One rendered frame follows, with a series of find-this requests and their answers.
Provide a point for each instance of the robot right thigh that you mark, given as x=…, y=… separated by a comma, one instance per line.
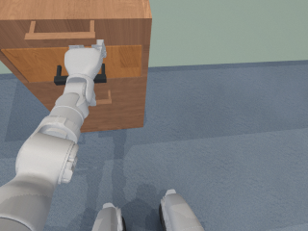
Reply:
x=176, y=210

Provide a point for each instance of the robot left thigh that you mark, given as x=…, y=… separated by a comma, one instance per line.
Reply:
x=108, y=219

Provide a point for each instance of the handle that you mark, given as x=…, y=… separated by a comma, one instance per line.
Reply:
x=61, y=38
x=60, y=80
x=103, y=103

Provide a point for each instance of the robot left hand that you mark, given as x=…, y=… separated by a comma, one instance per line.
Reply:
x=85, y=60

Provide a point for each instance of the robot left forearm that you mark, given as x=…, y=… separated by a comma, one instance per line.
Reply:
x=68, y=115

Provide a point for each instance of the drawer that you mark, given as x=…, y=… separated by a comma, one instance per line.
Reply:
x=40, y=64

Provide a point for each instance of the robot left upper arm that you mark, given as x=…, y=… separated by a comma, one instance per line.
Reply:
x=25, y=201

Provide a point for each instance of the cabinet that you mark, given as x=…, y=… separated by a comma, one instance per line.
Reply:
x=118, y=22

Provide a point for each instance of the robot thigh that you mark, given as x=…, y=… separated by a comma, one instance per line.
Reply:
x=108, y=219
x=176, y=210

